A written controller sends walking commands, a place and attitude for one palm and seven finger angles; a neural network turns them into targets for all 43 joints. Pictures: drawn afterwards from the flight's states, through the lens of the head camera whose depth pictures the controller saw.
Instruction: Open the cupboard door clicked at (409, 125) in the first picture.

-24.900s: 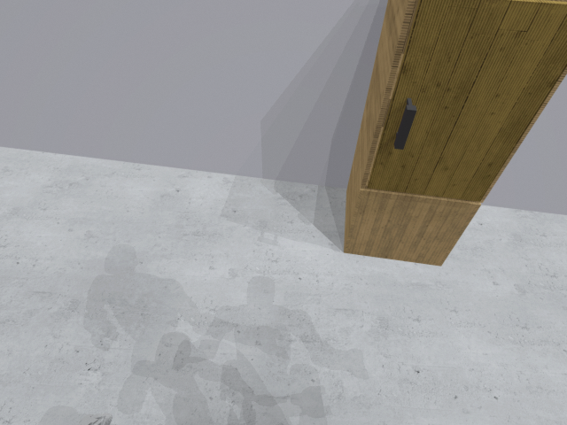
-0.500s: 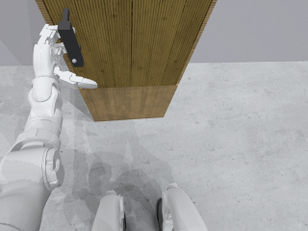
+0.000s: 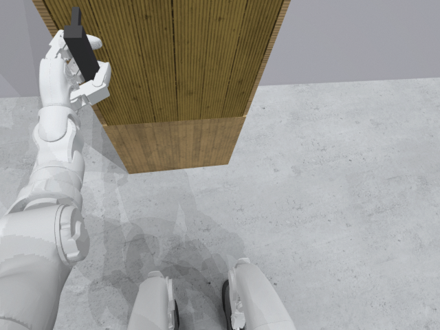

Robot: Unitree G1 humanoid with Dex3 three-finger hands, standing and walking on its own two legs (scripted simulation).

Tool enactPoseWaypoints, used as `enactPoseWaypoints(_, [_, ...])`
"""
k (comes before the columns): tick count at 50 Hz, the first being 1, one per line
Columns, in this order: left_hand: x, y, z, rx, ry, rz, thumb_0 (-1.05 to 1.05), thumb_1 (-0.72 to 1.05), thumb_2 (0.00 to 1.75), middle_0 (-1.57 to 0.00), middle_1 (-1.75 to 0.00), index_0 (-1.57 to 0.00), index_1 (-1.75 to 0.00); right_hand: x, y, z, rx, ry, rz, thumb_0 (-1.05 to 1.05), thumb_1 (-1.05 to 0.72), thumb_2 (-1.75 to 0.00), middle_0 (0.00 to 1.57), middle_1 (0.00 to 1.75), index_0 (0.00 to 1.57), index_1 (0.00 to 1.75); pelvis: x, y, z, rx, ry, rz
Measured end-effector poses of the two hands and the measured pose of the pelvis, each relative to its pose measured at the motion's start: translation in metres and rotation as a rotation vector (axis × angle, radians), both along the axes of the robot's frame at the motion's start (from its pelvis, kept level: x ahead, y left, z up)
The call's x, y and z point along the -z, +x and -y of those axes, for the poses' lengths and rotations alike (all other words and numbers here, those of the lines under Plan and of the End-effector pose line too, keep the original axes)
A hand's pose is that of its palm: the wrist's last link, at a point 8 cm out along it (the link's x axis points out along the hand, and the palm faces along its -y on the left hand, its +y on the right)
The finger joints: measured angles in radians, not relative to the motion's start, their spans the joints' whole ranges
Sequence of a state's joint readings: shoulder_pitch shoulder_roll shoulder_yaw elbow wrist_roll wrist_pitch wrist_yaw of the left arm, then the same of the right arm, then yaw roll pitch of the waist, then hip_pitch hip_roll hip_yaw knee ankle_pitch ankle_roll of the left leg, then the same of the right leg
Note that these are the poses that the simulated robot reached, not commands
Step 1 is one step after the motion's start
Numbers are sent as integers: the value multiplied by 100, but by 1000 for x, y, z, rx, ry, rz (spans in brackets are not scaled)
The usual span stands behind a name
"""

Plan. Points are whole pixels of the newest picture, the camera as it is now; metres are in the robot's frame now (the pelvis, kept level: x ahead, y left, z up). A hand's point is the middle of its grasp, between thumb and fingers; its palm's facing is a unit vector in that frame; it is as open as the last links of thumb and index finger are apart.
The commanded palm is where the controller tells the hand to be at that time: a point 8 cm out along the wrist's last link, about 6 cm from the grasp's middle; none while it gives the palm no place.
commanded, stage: close the thumb around the handle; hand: left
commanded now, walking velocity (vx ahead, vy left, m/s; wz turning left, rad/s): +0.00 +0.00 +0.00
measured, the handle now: (88, 52) +0.59 +0.18 +0.06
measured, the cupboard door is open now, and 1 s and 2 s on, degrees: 0 28 42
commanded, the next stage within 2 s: pull the door open along its arc in 0.14 s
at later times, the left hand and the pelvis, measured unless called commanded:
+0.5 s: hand (104, 90) +0.51 +0.15 +0.05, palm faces +0.04 -1.00 +0.00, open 6.1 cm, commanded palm +0.46 +0.19 +0.05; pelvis +0.00 +0.00 +0.00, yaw -1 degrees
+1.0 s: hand (154, 156) +0.39 +0.07 +0.05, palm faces +0.43 -0.90 +0.04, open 6.4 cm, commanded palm +0.32 +0.09 +0.05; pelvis +0.02 -0.01 +0.02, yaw +2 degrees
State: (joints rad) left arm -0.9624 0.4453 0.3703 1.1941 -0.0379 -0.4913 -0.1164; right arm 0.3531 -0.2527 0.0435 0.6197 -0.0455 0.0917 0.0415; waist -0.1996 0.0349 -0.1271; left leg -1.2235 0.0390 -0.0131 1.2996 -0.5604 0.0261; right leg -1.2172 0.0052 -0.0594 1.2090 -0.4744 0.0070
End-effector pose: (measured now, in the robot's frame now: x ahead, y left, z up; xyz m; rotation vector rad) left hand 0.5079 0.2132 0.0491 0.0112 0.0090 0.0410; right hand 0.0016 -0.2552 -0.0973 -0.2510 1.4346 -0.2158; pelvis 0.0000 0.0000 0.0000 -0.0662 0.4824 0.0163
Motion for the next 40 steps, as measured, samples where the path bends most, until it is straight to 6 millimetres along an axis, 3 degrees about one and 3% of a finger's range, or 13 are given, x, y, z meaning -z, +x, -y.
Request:
enactPoseWaypoints(3, [0, 1, 3, 18, 5, 0, 0, 67, 81, -38, -133, -38, -133, 0, -2, 2, -3, -8, -2, 0, -91, -90, 21, 30, 20, 30, 1, -1, 0, -2, -2, -2])
enactPoseWaypoints(17, [0, 0, 5, 2, -4, 2, 0, 67, 82, -36, -135, -35, -135, 0, -3, 4, -4, -14, 21, 0, -91, -90, 21, 30, 20, 30, 3, -5, 1, 1, -1, -3])
enactPoseWaypoints(25, [1, -17, 8, 4, -7, 4, 0, 69, 76, -34, -135, -34, -135, -2, 7, -3, 14, 22, 43, 1, -91, -90, 21, 30, 20, 30, -5, 1, -1, 16, 8, 14])
enactPoseWaypoints(30, [1, -43, 14, 17, -12, 7, 0, 68, 72, -33, -134, -33, -134, -8, 27, -7, 19, 51, 93, 1, -91, -90, 21, 30, 20, 30, -14, 10, -2, 24, 17, 36])
enactPoseWaypoints(35, [1, -78, 28, 25, -35, 11, 1, 67, 71, -31, -133, -32, -132, -16, 62, -9, -11, 69, 179, 1, -91, -90, 21, 30, 20, 30, -23, 18, -3, 23, 24, 62])
enactPoseWaypoints(40, [2, -113, 53, -170, -112, 14, 2, 65, 72, -30, -134, -34, -130, -20, 105, -12, -99, 81, 274, 1, -91, -90, 20, 30, 20, 30, -26, 23, -2, 15, 28, 80])
